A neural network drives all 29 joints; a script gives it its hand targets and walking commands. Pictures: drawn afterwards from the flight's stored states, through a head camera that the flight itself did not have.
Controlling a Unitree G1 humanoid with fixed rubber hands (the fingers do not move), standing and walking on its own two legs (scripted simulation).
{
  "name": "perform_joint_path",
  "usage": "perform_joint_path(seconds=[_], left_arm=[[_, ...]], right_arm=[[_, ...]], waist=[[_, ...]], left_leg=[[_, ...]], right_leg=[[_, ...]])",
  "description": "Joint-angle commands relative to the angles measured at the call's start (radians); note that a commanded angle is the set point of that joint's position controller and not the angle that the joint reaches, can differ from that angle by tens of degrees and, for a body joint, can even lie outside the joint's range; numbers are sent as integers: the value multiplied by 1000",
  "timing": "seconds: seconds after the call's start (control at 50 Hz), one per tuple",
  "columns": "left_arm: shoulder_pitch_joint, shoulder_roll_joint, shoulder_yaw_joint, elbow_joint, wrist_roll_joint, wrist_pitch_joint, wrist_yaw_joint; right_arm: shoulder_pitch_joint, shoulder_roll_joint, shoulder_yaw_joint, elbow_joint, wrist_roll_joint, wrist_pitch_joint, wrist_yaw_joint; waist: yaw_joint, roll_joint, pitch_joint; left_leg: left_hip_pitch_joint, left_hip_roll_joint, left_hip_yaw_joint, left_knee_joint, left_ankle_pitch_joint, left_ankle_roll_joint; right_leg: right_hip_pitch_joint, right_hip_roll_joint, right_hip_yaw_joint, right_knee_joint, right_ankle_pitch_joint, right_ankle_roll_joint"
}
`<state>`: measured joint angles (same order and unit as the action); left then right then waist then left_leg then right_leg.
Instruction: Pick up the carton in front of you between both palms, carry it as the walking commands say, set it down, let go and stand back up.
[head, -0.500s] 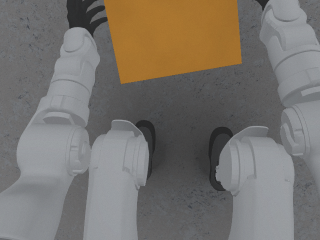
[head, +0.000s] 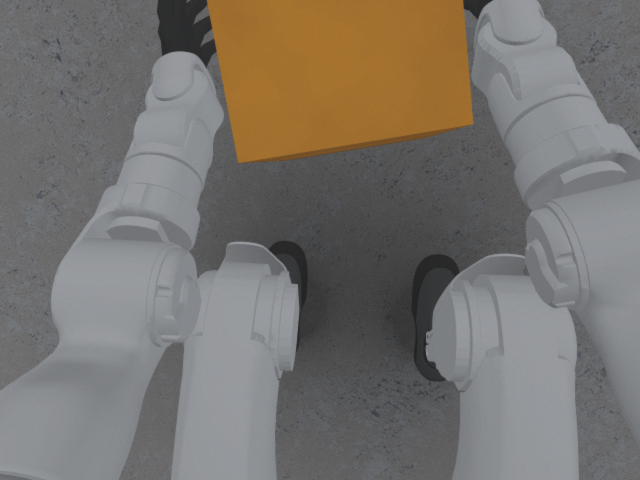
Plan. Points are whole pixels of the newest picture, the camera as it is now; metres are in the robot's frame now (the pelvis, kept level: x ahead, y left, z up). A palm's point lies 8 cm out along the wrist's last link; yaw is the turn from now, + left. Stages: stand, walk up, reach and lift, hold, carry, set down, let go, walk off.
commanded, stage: reach and lift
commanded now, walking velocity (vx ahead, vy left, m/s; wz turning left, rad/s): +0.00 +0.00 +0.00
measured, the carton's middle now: (340, 60) +0.52 +0.03 -0.25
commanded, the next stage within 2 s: none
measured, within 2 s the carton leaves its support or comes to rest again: leaves its support in 0.16 s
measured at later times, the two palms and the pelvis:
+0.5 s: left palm (121, 35) +0.49 +0.17 -0.04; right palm out of the picture +0.52 -0.13 -0.04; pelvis +0.00 +0.00 +0.04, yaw -2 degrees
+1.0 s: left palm out of the picture +0.47 +0.16 +0.11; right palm out of the picture +0.48 -0.14 +0.11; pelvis +0.02 +0.00 +0.16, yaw -2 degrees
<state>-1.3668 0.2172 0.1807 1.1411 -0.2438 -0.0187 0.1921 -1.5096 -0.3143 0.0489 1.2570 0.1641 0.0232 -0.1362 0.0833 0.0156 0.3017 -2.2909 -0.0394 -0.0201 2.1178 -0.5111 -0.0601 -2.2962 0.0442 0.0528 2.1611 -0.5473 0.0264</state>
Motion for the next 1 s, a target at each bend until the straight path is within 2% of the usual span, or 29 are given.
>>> perform_joint_path(seconds=[0.0, 0.06, 0.12, 0.18, 0.24, 0.32, 0.36, 0.46, 0.52, 0.6, 0.7, 0.84, 0.98], left_arm=[[-552, -680, -166, -188, 58, 31, -215], [-588, -804, -171, -244, 77, 65, -271], [-583, -897, -206, -311, 51, 88, -292], [-568, -987, -273, -402, 8, 116, -295], [-561, -1048, -331, -529, 2, 155, -298], [-528, -1093, -369, -665, 48, 217, -305], [-494, -1115, -360, -660, 81, 254, -316], [-396, -1172, -236, -481, 215, 325, -355], [-381, -1181, -172, -436, 273, 335, -368], [-359, -1201, -140, -412, 307, 338, -376], [-306, -1244, -164, -429, 317, 347, -379], [-219, -1309, -292, -505, 264, 361, -386], [-90, -1344, -369, -531, 240, 366, -386]], right_arm=[[-435, 704, 91, -153, -50, 5, 182], [-441, 858, 64, -220, -69, 29, 225], [-450, 961, 92, -309, -40, 41, 244], [-466, 1050, 155, -434, 5, 59, 240], [-448, 1137, 206, -548, 13, 99, 231], [-365, 1229, 229, -635, -17, 166, 227], [-313, 1266, 207, -616, -49, 202, 237], [-210, 1300, 45, -437, -176, 263, 277], [-207, 1289, -32, -398, -228, 268, 287], [-194, 1293, -76, -380, -261, 266, 293], [-157, 1328, -58, -413, -264, 270, 300], [-80, 1405, 71, -524, -204, 284, 308], [33, 1451, 159, -579, -169, 291, 307]], waist=[[-7, -115, -1073], [0, -111, -1101], [20, -111, -1223], [34, -123, -1446], [35, -125, -1657], [26, -114, -1765], [21, -107, -1692], [15, -93, -1350], [8, -84, -1311], [-1, -71, -1343], [-7, -63, -1414], [-12, -54, -1510], [-15, -54, -1458]], left_leg=[[478, -72, 96, -104, 230, -7], [492, -86, 105, -100, 249, 7], [556, -92, 118, -84, 347, 12], [658, -96, 129, -78, 437, 7], [725, -100, 143, -95, 468, -1], [758, -116, 157, -153, 403, 0], [725, -120, 157, -198, 320, 4], [603, -119, 139, -325, 90, 20], [617, -122, 129, -381, 72, 26], [679, -128, 120, -448, 86, 26], [798, -133, 114, -520, 119, 20], [957, -134, 105, -600, 205, 12], [1089, -134, 82, -699, 235, 13]], right_leg=[[536, 66, -61, -152, 198, -29], [509, 84, -84, -142, 219, -29], [558, 94, -98, -122, 304, -27], [688, 101, -112, -113, 400, -21], [807, 109, -121, -134, 446, -15], [848, 126, -132, -193, 391, -8], [802, 131, -132, -240, 309, -7], [631, 133, -129, -375, 76, -15], [626, 138, -124, -433, 53, -21], [674, 142, -121, -496, 68, -24], [760, 147, -123, -570, 94, -18], [920, 150, -116, -650, 183, -3], [1050, 146, -97, -755, 217, 6]])
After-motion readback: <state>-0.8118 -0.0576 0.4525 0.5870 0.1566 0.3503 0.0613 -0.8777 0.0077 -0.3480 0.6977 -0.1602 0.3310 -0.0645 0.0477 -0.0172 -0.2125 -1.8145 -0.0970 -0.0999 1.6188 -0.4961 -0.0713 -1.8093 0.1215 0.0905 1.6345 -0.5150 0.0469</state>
